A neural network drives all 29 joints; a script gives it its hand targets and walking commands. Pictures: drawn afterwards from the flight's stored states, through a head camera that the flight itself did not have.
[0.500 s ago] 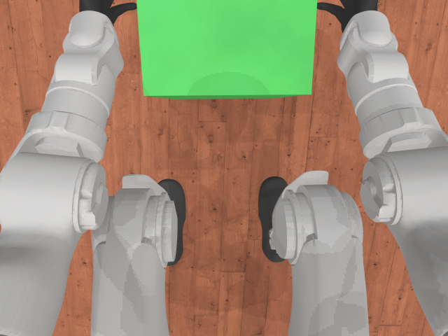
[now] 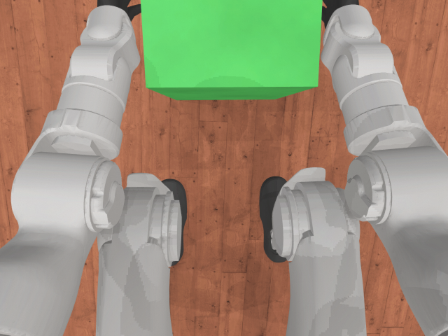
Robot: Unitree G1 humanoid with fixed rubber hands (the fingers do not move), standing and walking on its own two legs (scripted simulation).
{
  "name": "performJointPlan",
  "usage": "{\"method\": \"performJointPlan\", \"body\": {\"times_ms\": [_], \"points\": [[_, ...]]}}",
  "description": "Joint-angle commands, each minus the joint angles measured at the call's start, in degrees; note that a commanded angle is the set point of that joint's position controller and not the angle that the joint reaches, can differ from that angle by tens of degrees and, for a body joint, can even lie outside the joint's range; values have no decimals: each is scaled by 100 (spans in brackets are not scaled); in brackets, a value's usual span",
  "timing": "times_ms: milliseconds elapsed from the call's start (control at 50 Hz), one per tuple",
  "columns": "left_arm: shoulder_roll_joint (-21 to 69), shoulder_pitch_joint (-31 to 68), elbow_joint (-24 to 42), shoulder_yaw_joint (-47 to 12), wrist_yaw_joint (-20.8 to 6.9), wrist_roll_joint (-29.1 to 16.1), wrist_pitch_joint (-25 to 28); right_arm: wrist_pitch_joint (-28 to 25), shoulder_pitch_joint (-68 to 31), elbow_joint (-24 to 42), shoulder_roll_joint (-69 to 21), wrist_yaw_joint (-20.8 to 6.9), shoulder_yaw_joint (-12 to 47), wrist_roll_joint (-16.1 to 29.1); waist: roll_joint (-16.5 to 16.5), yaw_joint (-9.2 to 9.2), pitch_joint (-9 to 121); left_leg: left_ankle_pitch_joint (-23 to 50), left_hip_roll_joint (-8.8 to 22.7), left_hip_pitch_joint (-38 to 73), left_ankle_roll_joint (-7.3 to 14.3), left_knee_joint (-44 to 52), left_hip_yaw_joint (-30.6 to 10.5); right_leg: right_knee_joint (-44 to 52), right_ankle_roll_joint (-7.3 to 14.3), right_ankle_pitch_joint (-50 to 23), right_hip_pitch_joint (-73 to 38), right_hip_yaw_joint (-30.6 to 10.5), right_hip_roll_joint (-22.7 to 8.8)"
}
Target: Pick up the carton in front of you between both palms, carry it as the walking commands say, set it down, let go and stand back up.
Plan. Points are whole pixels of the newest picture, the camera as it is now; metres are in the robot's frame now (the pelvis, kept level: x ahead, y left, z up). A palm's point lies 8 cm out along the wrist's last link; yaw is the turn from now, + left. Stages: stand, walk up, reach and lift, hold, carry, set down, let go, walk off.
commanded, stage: reach and lift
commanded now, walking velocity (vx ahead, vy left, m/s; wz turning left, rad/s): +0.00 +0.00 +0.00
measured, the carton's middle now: (227, 31) +0.53 -0.02 -0.23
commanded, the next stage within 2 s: none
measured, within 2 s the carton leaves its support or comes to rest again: neither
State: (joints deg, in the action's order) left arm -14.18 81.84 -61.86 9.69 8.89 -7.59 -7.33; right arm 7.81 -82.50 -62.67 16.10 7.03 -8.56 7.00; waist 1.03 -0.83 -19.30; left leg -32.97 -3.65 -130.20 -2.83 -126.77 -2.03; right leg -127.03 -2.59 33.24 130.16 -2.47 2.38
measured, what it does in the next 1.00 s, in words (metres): rises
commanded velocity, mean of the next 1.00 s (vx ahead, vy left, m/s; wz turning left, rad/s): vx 0.00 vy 0.00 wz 0.00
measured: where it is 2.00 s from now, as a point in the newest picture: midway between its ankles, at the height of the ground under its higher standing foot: (223, 234)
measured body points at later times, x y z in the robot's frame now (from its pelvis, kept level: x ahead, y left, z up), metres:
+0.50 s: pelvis -0.01 +0.00 +0.10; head +0.26 -0.01 +0.46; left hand +0.51 +0.14 +0.03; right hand +0.50 -0.17 +0.03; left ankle +0.11 +0.13 -0.33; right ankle +0.11 -0.13 -0.33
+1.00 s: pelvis +0.03 +0.00 +0.23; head +0.22 -0.01 +0.64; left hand +0.47 +0.14 +0.18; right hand +0.47 -0.16 +0.18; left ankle +0.11 +0.13 -0.33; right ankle +0.11 -0.13 -0.33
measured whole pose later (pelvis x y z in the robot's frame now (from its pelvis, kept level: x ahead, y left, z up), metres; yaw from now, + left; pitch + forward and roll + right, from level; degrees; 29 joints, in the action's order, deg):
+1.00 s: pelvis +0.03 +0.00 +0.23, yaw -1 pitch +35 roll +0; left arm 3.7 43.0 -37.0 23.0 4.0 9.5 -19.6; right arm 19.9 -43.3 -37.3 -2.5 2.7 -22.6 -10.0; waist 0.7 -0.4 13.6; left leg -28.6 -6.2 -90.5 -2.8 -83.7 -6.1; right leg -83.6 -2.9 28.4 90.7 -6.0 5.6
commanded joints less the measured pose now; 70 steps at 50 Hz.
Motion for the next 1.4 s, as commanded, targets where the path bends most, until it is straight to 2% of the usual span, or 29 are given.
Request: {"method": "performJointPlan", "body": {"times_ms": [0, 60, 120, 160, 240, 300, 360, 460, 560, 700, 840, 1060, 1380], "points": [[5902, 3654, 2030, -1925, -1590, -491, -5, -22, -3507, 2102, -5883, -1621, 1849, 545, -73, -124, 8733, 2829, -483, 3901, 135, 775, 743, 849, 132, -3008, -4025, 742, 481], [6425, 3573, 2694, -2245, -1464, -578, -184, 150, -3552, 2902, -6275, -1510, 2234, 675, -99, -98, 10338, 3268, -547, 4654, 100, 843, 789, 941, 68, -3394, -4668, 832, 555], [6726, 3140, 2983, -2303, -1431, -378, -425, 399, -3089, 3184, -6607, -1465, 2270, 494, -147, -90, 10602, 2967, -616, 4655, 78, 1132, 795, 1209, 42, -3112, -4818, 862, 640], [6861, 2755, 2845, -2167, -1490, -136, -602, 591, -2628, 2954, -6825, -1514, 2116, 245, -158, -76, 9984, 2377, -639, 4281, 76, 1418, 810, 1495, 62, -2519, -4476, 871, 681], [6994, 2148, 1920, -1379, -1669, 590, -935, 938, -1920, 1917, -7086, -1677, 1310, -492, -119, 11, 7999, 997, -631, 3301, 125, 2070, 827, 2147, 124, -1163, -3453, 829, 704], [7014, 2076, 1575, -878, -1758, 1009, -1045, 1045, -1880, 1584, -7059, -1769, 799, -923, -89, 38, 7570, 677, -650, 3222, 146, 2478, 808, 2541, 162, -816, -3348, 799, 709], [7041, 2132, 1537, -666, -1784, 1189, -1039, 1044, -1955, 1550, -7077, -1796, 592, -1098, -68, 9, 7719, 697, -664, 3439, 146, 2778, 783, 2843, 171, -851, -3566, 773, 720], [7145, 2084, 1615, -655, -1839, 1278, -1094, 1098, -1863, 1603, -7222, -1821, 564, -1210, -71, -33, 8150, 674, -689, 3882, 134, 3220, 760, 3296, 158, -863, -4096, 746, 732], [7434, 1746, 1808, -921, -1916, 1188, -1228, 1220, -1583, 1853, -7528, -1879, 877, -1118, -106, -11, 8667, 901, -696, 4467, 115, 3624, 750, 3680, 118, -1065, -4743, 750, 738], [7798, 1100, 2259, -1585, -1966, 876, -1309, 1297, -970, 2324, -7873, -1904, 1515, -835, -139, 16, 8943, 1460, -694, 5309, 58, 4131, 658, 4167, 62, -1624, -5601, 684, 764], [7974, 330, 2385, -1943, -1942, 775, -1254, 1236, -161, 2424, -8029, -1860, 1813, -776, -85, -2, 8386, 1563, -690, 6000, 34, 4767, 499, 4794, 75, -1745, -6253, 540, 764], [8048, -982, 2282, -1958, -1893, 972, -1063, 1046, 1097, 2355, -8118, -1822, 1835, -951, -83, 20, 7317, 1746, -621, 7253, 91, 6023, 209, 6035, 125, -1899, -7472, 246, 703], [8032, -2866, 2697, -2375, -1897, 1124, -965, 928, 2960, 2747, -8129, -1789, 2245, -1078, -94, 45, 5938, 2728, -387, 9616, 172, 8041, -197, 8043, 187, -2859, -9815, -146, 513]]}}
